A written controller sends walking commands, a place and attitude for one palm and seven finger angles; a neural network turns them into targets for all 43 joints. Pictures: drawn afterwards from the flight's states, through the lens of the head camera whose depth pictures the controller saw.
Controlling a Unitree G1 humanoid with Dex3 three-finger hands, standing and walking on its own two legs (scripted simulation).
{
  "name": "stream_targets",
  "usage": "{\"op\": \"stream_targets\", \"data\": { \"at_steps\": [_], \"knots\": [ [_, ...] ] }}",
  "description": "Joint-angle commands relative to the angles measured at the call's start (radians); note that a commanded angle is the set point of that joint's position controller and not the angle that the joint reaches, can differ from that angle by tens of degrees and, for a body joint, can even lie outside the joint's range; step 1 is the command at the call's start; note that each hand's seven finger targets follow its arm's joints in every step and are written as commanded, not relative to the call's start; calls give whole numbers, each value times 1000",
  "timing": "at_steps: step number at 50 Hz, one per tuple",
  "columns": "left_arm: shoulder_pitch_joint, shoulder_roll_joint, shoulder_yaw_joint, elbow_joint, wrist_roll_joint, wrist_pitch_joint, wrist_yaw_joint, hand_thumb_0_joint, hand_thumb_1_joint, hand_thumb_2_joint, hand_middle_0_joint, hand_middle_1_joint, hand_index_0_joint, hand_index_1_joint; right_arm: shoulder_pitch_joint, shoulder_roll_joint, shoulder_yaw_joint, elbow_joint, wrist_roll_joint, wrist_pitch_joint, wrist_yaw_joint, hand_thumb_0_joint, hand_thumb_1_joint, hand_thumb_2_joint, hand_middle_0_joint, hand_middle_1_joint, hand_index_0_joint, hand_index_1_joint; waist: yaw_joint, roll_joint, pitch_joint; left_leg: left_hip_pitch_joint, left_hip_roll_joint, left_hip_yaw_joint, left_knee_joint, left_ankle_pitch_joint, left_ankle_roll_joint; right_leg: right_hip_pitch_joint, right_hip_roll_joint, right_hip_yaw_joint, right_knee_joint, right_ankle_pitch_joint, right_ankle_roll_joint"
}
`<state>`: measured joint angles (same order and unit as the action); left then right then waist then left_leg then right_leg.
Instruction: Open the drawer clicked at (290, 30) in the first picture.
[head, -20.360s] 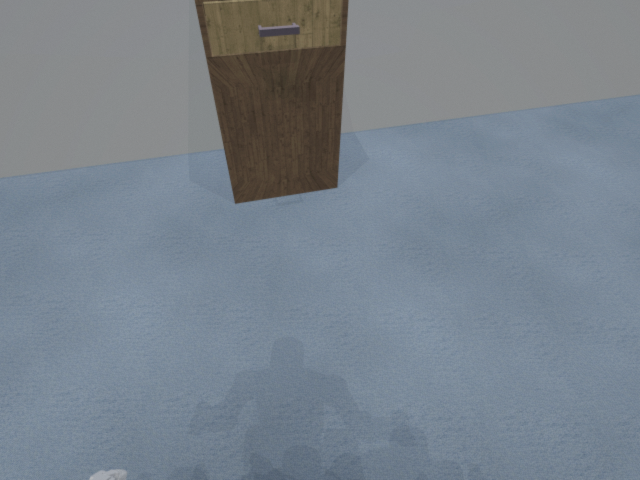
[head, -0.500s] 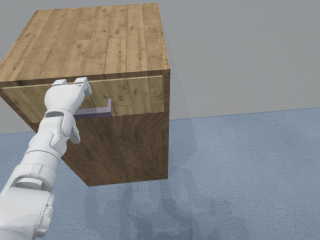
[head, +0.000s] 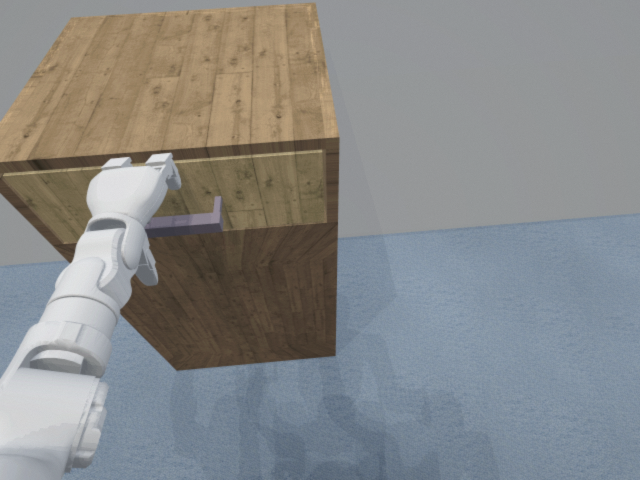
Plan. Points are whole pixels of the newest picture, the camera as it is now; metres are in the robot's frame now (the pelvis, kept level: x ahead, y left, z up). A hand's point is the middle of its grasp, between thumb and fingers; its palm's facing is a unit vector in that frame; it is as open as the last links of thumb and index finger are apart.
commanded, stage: re-aim the fingers above the handle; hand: left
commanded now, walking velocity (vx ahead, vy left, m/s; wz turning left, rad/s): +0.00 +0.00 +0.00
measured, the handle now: (179, 215) +0.50 +0.23 +0.01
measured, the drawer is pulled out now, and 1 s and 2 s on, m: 0.00 0.00 0.00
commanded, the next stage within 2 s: lower the fingers behind the handle in 0.58 s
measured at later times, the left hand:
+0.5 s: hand (142, 219) +0.44 +0.25 +0.07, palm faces -0.04 -0.03 -1.00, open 13.8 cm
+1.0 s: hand (145, 234) +0.44 +0.25 +0.04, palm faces -0.05 -0.04 -1.00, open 13.8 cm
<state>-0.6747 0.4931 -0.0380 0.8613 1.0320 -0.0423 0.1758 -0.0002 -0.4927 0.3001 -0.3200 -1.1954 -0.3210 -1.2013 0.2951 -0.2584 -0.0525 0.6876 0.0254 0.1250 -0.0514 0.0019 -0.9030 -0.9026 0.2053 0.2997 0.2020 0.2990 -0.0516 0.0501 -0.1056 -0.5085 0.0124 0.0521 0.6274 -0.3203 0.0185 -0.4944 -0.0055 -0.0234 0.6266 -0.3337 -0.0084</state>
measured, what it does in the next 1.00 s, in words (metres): stands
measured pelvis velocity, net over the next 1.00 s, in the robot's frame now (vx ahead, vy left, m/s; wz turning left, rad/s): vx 0.00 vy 0.01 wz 0.00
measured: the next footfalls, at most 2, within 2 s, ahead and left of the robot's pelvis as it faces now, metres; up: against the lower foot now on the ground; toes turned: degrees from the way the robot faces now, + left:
none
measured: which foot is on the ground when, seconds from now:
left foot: down 0.00-1.00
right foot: down 0.00-1.00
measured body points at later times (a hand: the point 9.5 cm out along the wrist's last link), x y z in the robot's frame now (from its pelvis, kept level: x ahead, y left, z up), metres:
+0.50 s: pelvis +0.00 +0.00 +0.00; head +0.06 -0.02 +0.45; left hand +0.44 +0.25 +0.12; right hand +0.07 -0.27 -0.14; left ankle -0.01 +0.11 -0.72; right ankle -0.02 -0.11 -0.72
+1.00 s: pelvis +0.00 +0.01 -0.01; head +0.06 +0.00 +0.44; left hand +0.43 +0.25 +0.10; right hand +0.06 -0.27 -0.14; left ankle -0.01 +0.11 -0.72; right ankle -0.02 -0.11 -0.72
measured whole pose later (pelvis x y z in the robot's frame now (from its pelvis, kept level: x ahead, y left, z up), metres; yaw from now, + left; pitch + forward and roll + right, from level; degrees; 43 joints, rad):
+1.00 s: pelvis +0.00 +0.01 -0.01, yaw +0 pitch +13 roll -1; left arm -0.67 0.49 -0.03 0.89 1.05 -0.08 0.23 0.00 -0.49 0.30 -0.32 -1.20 -0.32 -1.20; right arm 0.30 -0.26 -0.06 0.69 0.02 0.12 -0.04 0.00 -0.90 -0.90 0.21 0.30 0.20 0.30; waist -0.06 0.04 -0.11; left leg -0.58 0.01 0.05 0.68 -0.34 0.03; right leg -0.55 -0.01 -0.02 0.66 -0.34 0.00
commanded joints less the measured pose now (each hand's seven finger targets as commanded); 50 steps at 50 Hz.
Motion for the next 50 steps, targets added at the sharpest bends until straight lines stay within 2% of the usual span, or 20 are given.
{"op": "stream_targets", "data": {
  "at_steps": [1,4,7,10,13,15,18,20,22,24,27,31,33,35,39,41,47,48,49,50],
  "knots": [
    [-404,255,79,-200,-8,-21,38,0,-500,300,-300,-1200,-300,-1200,45,-146,-49,-92,-2,-21,-10,0,-900,-900,200,300,200,300,1,-34,-330,186,-34,-11,-30,375,33,145,40,4,-59,383,-24],
    [-403,291,107,-224,-5,-31,42,0,-500,300,-300,-1200,-300,-1200,52,-149,-54,-86,-3,-20,-9,0,-900,-900,200,300,200,300,10,2,-356,197,-34,-11,-24,410,30,155,40,6,-48,410,-27],
    [-387,271,100,-243,-16,-33,42,0,-500,300,-300,-1200,-300,-1200,54,-150,-59,-84,-3,-19,-5,0,-900,-900,200,300,200,300,3,-19,-367,208,-33,-13,-17,432,32,161,42,6,-52,425,-26],
    [-428,231,58,-244,-15,-27,47,0,-500,300,-300,-1200,-300,-1200,55,-148,-60,-75,-1,-20,-3,0,-900,-900,200,300,200,300,-9,7,-332,220,-30,-16,-23,403,31,111,43,0,-57,382,-27],
    [-432,305,118,-261,-9,-30,55,0,-500,300,-300,-1200,-300,-1200,59,-151,-58,-75,-5,-17,-5,0,-900,-900,200,300,200,300,8,8,-396,223,-35,-18,-19,429,31,157,42,5,-46,410,-28],
    [-427,257,81,-236,-10,-20,59,0,-500,300,-300,-1200,-300,-1200,48,-147,-56,-75,-3,-16,-3,0,-900,-900,200,300,200,300,-1,6,-351,213,-33,-17,-21,414,30,129,43,-2,-49,392,-28],
    [-403,307,122,-205,-5,-7,61,0,-500,300,-300,-1200,-300,-1200,45,-151,-52,-77,-3,-14,-5,0,-900,-900,200,300,200,300,12,-9,-361,197,-32,-13,-26,404,29,152,42,1,-47,391,-27],
    [-409,258,78,-188,-7,3,54,0,-500,300,-300,-1200,-300,-1200,44,-149,-50,-81,-1,-16,-4,0,-900,-900,200,300,200,300,1,-26,-333,188,-32,-11,-30,388,31,141,42,-2,-55,385,-26],
    [-402,297,109,-172,-7,2,43,0,-500,300,-300,-1200,-300,-1200,46,-156,-49,-82,-2,-15,-7,0,-900,-900,200,300,200,300,5,-42,-339,179,-32,-12,-31,388,32,162,41,2,-56,391,-26],
    [-411,278,93,-217,-8,-12,36,0,-500,300,-300,-1200,-300,-1200,49,-150,-53,-90,-4,-17,-5,0,-900,-900,200,300,200,300,9,-2,-373,214,-31,-13,-24,422,32,155,41,2,-49,407,-28],
    [-351,295,122,-224,-17,-28,26,0,-500,300,-300,-1200,-300,-1200,47,-151,-53,-96,-6,-13,-7,0,-900,-900,200,300,200,300,19,-37,-377,198,-33,-11,-22,449,33,191,40,4,-48,450,-25],
    [-366,273,98,-225,-14,-34,32,0,-500,300,-300,-1200,-300,-1200,40,-150,-53,-93,-2,-14,-5,0,-900,-900,200,300,200,300,7,-24,-316,191,-31,-14,-26,385,32,129,43,-1,-57,372,-26],
    [-386,314,130,-241,-10,-41,38,0,-500,300,-300,-1200,-300,-1200,45,-151,-55,-90,-3,-14,-9,0,-900,-900,200,300,200,300,12,-23,-355,195,-33,-14,-21,393,34,150,41,6,-53,385,-25],
    [-406,266,86,-222,-7,-39,43,0,-500,300,-300,-1200,-300,-1200,44,-147,-55,-84,-1,-16,-9,0,-900,-900,200,300,200,300,-6,-7,-312,192,-33,-18,-21,365,31,103,43,0,-56,349,-26],
    [-428,227,61,-249,-8,-52,53,0,-500,300,-300,-1200,-300,-1200,60,-147,-62,-80,-8,-20,-3,0,-900,-900,200,300,200,300,-10,15,-363,234,-28,-26,-5,408,28,81,46,-3,-42,353,-29],
    [-408,216,57,-213,-5,-46,61,0,-500,300,-300,-1200,-300,-1200,63,-146,-61,-75,-9,-17,-1,0,-900,-900,200,300,200,300,-11,13,-342,225,-27,-32,-1,406,25,56,49,-9,-37,336,-31],
    [-426,294,124,-169,16,-40,94,0,-500,300,-300,-1200,-300,-1200,73,-154,-58,-73,-14,-17,-2,0,-900,-900,200,300,200,300,-1,-17,-365,166,-28,-29,7,376,27,75,49,-3,-22,331,-32],
    [-431,275,102,-175,20,-40,101,0,-500,300,-300,-1200,-300,-1200,72,-150,-59,-78,-13,-19,-1,0,-900,-900,200,300,200,300,-3,24,-376,172,-30,-26,11,372,26,63,49,-2,-18,326,-31],
    [-435,248,84,-158,21,-38,105,0,-500,300,-300,-1200,-300,-1200,76,-148,-60,-70,-14,-21,0,0,-900,-900,200,300,200,300,-15,16,-356,174,-26,-27,15,374,26,42,50,-6,-18,324,-32],
    [-433,273,109,-155,23,-39,111,0,-500,300,-300,-1200,-300,-1200,84,-150,-61,-70,-15,-22,1,0,-900,-900,200,300,200,300,-6,11,-362,167,-24,-28,18,379,25,44,51,-6,-12,325,-32]
  ]
}}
